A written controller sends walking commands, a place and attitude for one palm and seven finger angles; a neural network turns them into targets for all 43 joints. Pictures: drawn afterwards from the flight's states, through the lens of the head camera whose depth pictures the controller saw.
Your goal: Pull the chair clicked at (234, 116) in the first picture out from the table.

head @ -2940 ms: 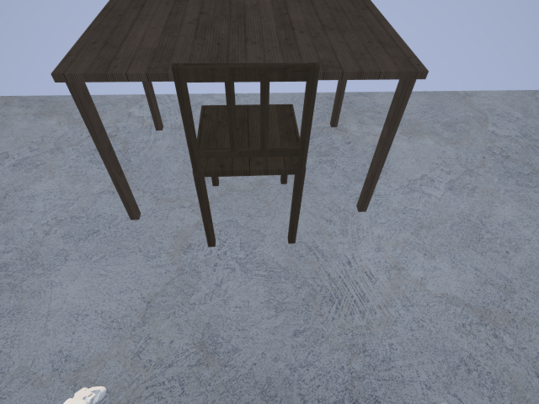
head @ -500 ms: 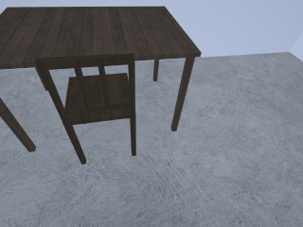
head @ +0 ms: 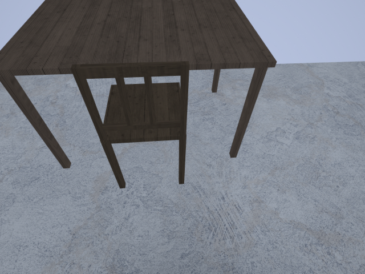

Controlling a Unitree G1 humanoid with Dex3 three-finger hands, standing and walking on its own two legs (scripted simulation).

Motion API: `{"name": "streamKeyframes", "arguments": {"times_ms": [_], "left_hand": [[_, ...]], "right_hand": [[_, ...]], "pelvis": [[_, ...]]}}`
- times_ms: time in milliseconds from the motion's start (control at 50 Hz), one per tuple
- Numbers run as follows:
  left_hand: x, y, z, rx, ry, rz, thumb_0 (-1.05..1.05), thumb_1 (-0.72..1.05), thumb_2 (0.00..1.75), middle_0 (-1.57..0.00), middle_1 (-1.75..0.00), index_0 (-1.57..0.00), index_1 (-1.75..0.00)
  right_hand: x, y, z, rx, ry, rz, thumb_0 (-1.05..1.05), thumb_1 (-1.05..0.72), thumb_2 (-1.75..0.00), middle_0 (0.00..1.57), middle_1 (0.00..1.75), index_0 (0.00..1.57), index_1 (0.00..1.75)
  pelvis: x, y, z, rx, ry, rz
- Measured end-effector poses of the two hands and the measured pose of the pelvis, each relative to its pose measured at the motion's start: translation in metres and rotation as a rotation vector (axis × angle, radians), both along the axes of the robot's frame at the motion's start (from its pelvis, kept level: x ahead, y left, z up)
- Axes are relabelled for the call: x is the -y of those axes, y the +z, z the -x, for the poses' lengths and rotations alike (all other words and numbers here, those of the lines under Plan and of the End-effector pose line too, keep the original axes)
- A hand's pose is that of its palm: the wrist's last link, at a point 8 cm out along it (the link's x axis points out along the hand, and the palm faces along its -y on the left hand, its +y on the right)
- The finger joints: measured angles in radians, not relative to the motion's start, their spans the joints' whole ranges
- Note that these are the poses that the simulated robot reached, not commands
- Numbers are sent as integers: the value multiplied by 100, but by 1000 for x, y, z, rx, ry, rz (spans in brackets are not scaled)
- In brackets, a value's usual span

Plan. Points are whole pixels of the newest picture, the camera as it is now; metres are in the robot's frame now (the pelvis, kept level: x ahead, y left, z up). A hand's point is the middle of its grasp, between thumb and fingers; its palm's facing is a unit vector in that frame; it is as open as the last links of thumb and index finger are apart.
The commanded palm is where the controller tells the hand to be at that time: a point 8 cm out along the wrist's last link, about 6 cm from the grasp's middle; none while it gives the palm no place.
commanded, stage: turn to face it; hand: left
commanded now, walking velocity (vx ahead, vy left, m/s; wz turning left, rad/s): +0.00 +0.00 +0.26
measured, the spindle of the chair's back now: (125, 102) +0.72 +0.25 -0.10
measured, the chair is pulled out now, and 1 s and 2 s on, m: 0.00 0.00 0.00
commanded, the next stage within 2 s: take the last steps up to it in 0.04 s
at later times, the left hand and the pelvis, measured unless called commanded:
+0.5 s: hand out of the picture -0.08 +0.13 -0.16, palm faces +0.27 -0.94 -0.19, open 7.3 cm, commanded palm none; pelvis +0.02 -0.02 +0.01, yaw +8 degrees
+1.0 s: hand (80, 264) +0.18 +0.27 -0.18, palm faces +0.17 -0.98 -0.14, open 7.3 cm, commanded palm none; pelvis +0.14 +0.08 +0.00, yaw +6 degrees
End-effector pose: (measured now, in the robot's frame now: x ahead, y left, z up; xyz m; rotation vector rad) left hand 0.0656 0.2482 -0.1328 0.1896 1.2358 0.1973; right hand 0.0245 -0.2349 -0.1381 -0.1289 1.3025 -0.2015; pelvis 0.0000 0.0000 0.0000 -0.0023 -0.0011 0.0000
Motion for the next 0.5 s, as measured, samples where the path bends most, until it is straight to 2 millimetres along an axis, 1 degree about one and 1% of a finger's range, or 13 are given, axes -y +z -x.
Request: {"name": "streamKeyframes", "arguments": {"times_ms": [60,100,140,220,300,380,440,500], "left_hand": [[16,3,-2,37,8,-8,1,91,90,-20,-30,-20,-30],[27,3,2,60,17,-17,1,91,90,-20,-30,-20,-30],[37,7,10,68,26,-14,1,91,90,-20,-30,-20,-30],[51,12,33,59,75,0,1,91,90,-20,-30,-21,-30],[57,12,62,27,130,11,1,92,90,-21,-30,-21,-30],[62,8,99,-43,189,33,1,92,90,-21,-30,-21,-30],[66,6,130,-123,234,60,1,91,90,-20,-30,-21,-30],[68,4,160,-216,277,94,1,91,90,-20,-30,-21,-30]], "right_hand": [[13,-9,0,-3,12,-16,0,-90,-90,21,30,20,30],[23,-17,-1,-3,20,-29,0,-90,-90,21,30,20,30],[30,-18,-4,-8,31,-34,1,-90,-90,21,30,20,30],[41,-11,-12,-13,71,-36,1,-91,-90,20,30,20,30],[47,-6,-19,-17,115,-32,1,-91,-90,20,30,20,30],[45,-3,-30,-34,158,-21,1,-91,-90,20,30,20,30],[36,0,-45,-34,189,-14,1,-91,-90,20,30,19,30],[20,4,-68,-17,220,-11,1,-91,-90,20,30,19,30]], "pelvis": [[12,-4,2,3,17,-16],[21,-8,4,8,28,-20],[27,-6,5,16,51,-17],[37,1,6,22,83,-28],[41,4,3,23,113,-23],[37,6,-3,17,133,-17],[30,7,-9,12,142,-10],[19,7,-17,7,147,-3]]}}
